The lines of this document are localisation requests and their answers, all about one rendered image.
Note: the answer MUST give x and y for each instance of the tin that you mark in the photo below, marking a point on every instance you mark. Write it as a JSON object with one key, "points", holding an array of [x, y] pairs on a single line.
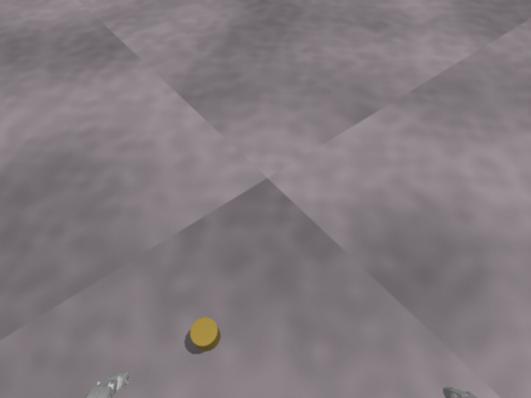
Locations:
{"points": [[205, 334]]}

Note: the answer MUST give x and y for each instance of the left robot hand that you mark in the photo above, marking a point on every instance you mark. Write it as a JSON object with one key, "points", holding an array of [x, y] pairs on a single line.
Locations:
{"points": [[108, 385]]}

